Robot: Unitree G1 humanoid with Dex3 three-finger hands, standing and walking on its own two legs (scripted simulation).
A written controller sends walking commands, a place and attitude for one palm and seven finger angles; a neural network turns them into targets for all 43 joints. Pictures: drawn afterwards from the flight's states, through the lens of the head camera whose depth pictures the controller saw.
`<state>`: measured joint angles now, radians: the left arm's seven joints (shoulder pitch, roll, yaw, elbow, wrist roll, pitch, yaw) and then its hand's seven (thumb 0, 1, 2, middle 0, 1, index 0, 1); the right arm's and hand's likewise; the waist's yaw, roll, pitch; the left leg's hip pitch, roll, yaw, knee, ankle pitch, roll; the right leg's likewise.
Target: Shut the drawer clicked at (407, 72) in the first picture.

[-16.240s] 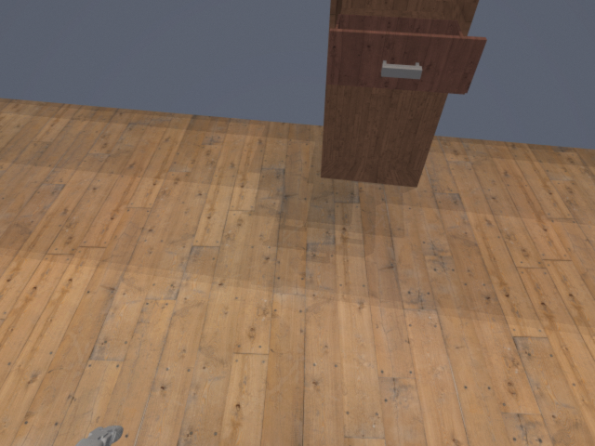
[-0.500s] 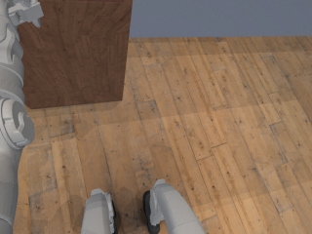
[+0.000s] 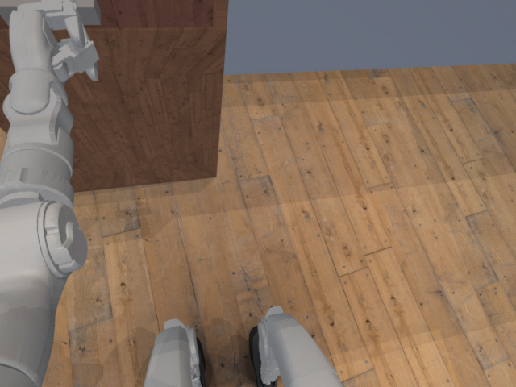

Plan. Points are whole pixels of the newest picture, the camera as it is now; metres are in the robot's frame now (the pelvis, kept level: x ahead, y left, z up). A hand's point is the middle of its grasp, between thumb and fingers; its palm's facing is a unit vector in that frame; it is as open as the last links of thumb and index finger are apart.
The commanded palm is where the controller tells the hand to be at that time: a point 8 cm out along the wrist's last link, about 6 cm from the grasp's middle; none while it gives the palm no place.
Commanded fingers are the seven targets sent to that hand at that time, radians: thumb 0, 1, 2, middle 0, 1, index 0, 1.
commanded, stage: pull the fist back off the drawer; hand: left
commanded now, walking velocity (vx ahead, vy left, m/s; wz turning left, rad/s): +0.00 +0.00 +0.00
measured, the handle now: out of the picture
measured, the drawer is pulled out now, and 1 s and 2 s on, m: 0.00 0.00 0.00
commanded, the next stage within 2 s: draw the hand back to the body in 0.02 s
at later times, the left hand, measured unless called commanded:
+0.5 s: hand (37, 84) +0.47 +0.18 +0.14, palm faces +0.07 -1.00 -0.05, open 3.3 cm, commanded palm +0.42 +0.22 +0.15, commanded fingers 0.00 0.90 0.90 -1.40 -1.60 -1.40 -1.60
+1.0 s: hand out of the picture +0.31 +0.21 +0.21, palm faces +0.31 -0.91 -0.28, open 3.2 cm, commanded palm +0.26 +0.25 +0.23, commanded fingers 0.00 0.90 0.90 -1.40 -1.60 -1.40 -1.60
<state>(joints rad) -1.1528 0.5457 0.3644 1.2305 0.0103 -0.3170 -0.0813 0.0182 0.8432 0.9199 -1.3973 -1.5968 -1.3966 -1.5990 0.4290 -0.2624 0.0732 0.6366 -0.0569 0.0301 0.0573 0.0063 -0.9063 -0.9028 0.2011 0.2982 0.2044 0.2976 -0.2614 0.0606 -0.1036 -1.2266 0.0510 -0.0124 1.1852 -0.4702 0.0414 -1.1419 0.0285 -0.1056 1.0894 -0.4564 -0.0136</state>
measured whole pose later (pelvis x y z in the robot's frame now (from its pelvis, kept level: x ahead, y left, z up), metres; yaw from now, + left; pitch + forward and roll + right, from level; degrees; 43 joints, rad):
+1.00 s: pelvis +0.05 -0.02 +0.10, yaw +3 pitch -1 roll +0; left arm 0.12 0.29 0.14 -0.03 -0.08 -0.04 0.09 0.01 0.89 0.90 -1.40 -1.60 -1.40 -1.60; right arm 0.15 -0.23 0.06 0.56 0.03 0.02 -0.07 0.01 -0.91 -0.90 0.20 0.30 0.20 0.30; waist 0.03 0.06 -0.01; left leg -0.18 0.00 0.03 0.47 -0.27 0.02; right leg -0.15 0.00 -0.05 0.45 -0.29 -0.02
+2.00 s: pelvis +0.02 +0.01 +0.10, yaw +2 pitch +1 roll +0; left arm 0.64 0.40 0.35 -0.53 -0.06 -0.17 0.10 0.01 0.89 0.89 -1.40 -1.60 -1.40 -1.60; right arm 0.18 -0.24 -0.02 0.55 0.01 0.03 -0.08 0.02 -0.91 -0.90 0.20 0.30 0.20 0.30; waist 0.00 0.04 0.03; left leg -0.26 -0.02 0.06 0.44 -0.21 0.05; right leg -0.23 -0.02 -0.03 0.43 -0.22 0.02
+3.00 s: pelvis -0.09 +0.00 +0.10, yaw +1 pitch +7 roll -3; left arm 0.64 0.43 0.42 -0.64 -0.06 -0.31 0.13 0.01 0.89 0.90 -1.40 -1.60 -1.40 -1.60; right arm 0.16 -0.17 0.01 0.62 -0.04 -0.12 -0.04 0.02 -0.90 -0.90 0.20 0.30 0.21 0.30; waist 0.03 -0.02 -0.02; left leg -0.53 0.02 0.03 0.39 0.01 0.05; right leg -0.12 0.05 0.02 0.40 -0.32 0.00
